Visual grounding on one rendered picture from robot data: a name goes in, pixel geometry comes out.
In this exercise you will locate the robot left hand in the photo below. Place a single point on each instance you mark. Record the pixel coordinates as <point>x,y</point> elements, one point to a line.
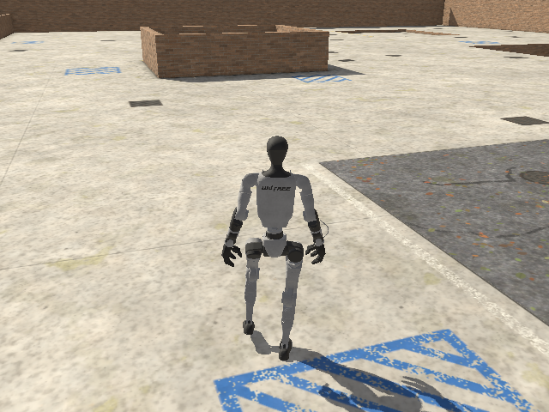
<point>226,254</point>

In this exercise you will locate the left robot thigh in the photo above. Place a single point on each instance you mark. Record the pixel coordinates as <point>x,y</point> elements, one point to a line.
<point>253,252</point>

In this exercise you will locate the robot torso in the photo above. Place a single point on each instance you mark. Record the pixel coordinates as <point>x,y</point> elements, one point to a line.
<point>275,200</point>

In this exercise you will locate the right robot upper arm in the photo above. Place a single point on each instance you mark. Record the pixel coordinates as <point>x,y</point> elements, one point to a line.
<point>302,182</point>

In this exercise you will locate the left robot upper arm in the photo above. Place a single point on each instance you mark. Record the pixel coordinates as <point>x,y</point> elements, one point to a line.
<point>248,181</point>

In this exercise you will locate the right robot forearm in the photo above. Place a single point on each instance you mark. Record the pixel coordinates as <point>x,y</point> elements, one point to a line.
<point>316,231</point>

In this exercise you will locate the left robot forearm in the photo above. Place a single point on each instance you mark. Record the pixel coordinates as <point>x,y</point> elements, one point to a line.
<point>233,230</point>

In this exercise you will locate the robot right hand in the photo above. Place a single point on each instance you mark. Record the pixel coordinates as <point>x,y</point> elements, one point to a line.
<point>320,250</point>

